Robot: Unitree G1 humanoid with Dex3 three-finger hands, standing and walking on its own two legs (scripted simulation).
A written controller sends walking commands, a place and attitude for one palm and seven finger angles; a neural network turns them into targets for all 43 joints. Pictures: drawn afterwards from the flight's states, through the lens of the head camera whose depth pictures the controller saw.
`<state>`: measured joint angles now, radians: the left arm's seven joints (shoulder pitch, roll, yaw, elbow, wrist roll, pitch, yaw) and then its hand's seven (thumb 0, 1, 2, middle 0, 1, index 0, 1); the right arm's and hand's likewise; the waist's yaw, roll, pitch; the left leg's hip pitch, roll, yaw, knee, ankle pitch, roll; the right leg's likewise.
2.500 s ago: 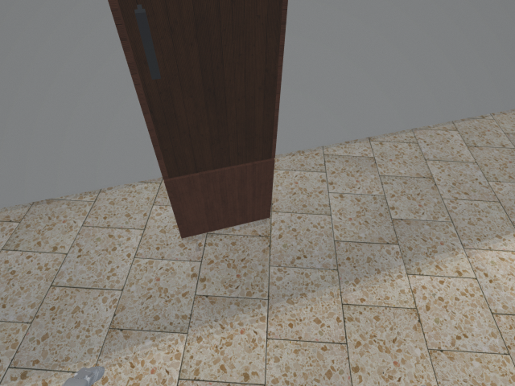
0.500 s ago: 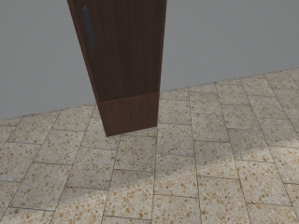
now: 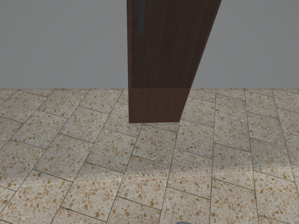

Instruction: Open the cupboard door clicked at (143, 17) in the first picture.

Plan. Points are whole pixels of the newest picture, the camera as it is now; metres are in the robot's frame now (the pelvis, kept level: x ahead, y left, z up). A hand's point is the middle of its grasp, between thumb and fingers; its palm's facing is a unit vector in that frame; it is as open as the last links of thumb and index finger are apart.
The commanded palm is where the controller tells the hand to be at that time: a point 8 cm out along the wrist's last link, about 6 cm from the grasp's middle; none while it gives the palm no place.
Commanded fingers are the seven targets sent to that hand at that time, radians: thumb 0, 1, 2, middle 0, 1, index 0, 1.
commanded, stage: take the last steps up to it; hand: left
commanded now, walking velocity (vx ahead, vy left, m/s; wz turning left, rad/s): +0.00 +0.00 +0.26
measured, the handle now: (141, 12) +0.91 +0.09 +0.13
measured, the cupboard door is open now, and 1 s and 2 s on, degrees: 0 0 0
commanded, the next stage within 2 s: come to a stop and stand still in 1.28 s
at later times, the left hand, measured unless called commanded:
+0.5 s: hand out of the picture -0.08 +0.09 -0.17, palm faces +0.15 -0.97 -0.16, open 7.4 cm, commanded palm none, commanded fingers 0.00 0.90 0.90 -0.20 -0.30 -0.20 -0.30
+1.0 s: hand (100, 221) +0.16 +0.15 -0.19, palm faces +0.09 -0.99 -0.13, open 7.4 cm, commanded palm none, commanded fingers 0.00 0.90 0.90 -0.20 -0.30 -0.20 -0.30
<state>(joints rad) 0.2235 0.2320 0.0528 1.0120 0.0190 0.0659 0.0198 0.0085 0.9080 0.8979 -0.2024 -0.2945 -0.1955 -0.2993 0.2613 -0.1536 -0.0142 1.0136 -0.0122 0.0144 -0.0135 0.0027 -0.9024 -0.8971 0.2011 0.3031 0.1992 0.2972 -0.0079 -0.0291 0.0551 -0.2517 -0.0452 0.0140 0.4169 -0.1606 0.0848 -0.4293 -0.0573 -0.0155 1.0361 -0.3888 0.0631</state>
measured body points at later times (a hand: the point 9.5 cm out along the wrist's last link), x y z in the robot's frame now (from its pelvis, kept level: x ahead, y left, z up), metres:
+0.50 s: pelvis +0.01 -0.06 +0.00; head -0.01 -0.06 +0.45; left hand -0.08 +0.14 -0.16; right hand +0.02 -0.29 -0.16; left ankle +0.03 +0.08 -0.67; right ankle -0.04 -0.13 -0.74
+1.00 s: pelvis +0.17 -0.03 +0.00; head +0.16 +0.00 +0.45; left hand +0.15 +0.20 -0.17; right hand +0.20 -0.27 -0.14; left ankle +0.14 +0.07 -0.74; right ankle +0.17 -0.18 -0.65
